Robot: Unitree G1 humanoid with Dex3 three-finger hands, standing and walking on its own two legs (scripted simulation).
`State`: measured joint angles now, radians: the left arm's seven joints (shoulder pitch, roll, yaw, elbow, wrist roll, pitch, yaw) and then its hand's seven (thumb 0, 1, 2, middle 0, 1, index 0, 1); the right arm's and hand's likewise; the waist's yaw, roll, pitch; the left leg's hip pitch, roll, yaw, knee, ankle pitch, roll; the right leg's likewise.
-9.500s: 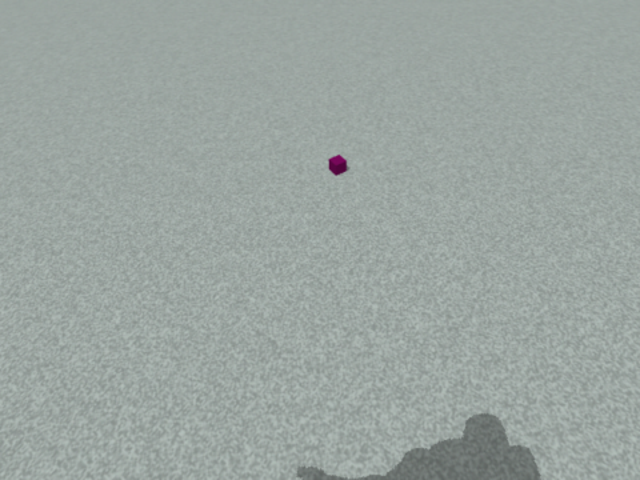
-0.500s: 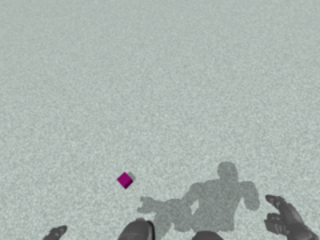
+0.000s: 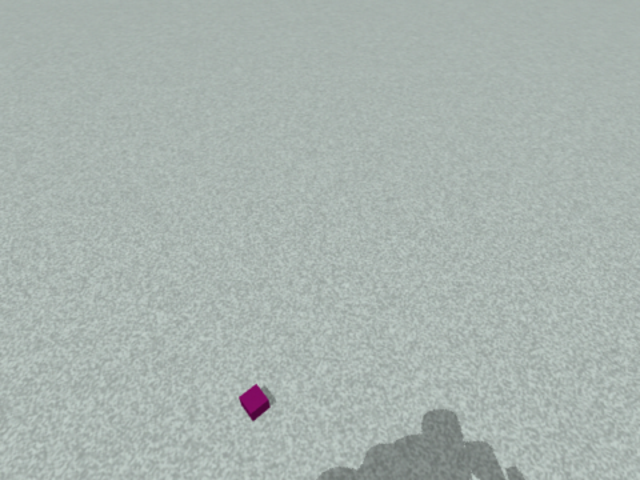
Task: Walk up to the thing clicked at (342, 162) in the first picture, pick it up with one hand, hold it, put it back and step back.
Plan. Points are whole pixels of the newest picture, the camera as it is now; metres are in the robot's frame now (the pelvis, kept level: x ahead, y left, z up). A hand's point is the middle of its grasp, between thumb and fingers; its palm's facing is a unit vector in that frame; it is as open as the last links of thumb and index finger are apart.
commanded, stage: walk up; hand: left
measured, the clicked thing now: (254, 402) +0.49 +0.20 -0.73
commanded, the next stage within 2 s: none
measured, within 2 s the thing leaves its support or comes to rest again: neither
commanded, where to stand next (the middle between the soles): +0.10 -0.03 m, yaw -4 degrees
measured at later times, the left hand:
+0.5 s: hand out of the picture +0.12 +0.23 -0.13, palm faces -0.04 -0.87 -0.49, open 7.4 cm
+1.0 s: hand out of the picture +0.01 +0.23 -0.13, palm faces -0.02 -0.93 -0.36, open 7.4 cm
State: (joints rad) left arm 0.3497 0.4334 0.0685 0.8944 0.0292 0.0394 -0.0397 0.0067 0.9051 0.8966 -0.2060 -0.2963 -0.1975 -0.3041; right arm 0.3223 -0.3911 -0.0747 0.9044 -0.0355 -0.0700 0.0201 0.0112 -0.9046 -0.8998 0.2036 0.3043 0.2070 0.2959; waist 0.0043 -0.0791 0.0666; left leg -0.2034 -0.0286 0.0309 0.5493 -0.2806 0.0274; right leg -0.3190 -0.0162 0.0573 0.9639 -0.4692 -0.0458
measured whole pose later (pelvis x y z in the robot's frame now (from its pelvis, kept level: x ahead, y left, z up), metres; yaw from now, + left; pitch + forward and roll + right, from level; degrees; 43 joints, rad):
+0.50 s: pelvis +0.00 -0.04 -0.01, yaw -1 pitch -2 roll +2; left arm 0.10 0.35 0.04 0.80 0.02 0.02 0.02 0.00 0.90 0.90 -0.21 -0.30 -0.20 -0.30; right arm 0.11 -0.41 -0.05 0.80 0.03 0.08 -0.03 0.01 -0.91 -0.90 0.20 0.30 0.21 0.30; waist 0.03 0.09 0.25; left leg -0.48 -0.12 -0.12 1.32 -0.56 -0.01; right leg -0.49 -0.03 -0.01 0.65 -0.14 -0.04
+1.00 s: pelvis -0.02 -0.06 +0.01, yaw +0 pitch -4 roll +0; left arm 0.34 0.46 0.09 0.93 0.01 0.02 -0.08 0.01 0.90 0.90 -0.21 -0.30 -0.20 -0.30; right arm 0.38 -0.44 -0.09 0.94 -0.05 -0.03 0.02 0.01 -0.90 -0.90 0.21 0.30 0.21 0.30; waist -0.01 -0.04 0.05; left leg -0.04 0.05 0.02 0.39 -0.30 0.00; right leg -0.49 -0.02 0.06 0.84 -0.24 0.03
